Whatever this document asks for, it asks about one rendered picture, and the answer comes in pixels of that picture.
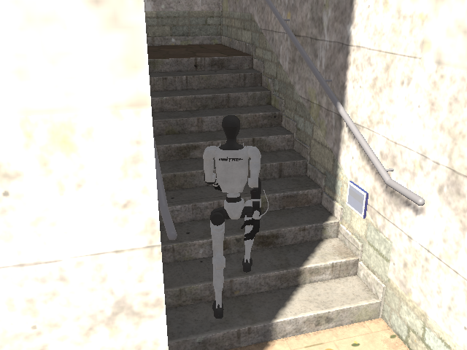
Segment robot left upper arm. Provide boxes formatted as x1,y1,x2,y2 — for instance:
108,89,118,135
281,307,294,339
203,146,217,182

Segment robot right upper arm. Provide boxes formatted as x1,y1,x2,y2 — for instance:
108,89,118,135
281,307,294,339
247,146,261,188

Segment right robot forearm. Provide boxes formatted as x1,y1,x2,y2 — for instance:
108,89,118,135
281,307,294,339
250,177,262,219

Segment robot right hand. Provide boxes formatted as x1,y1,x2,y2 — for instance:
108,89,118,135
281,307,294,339
241,218,260,241

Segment left robot shin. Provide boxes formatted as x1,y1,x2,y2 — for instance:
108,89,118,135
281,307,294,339
212,256,224,308

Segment robot head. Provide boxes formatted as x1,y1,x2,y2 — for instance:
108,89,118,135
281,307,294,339
219,115,244,150

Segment left robot forearm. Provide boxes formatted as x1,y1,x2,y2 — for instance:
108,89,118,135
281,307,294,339
204,174,219,187

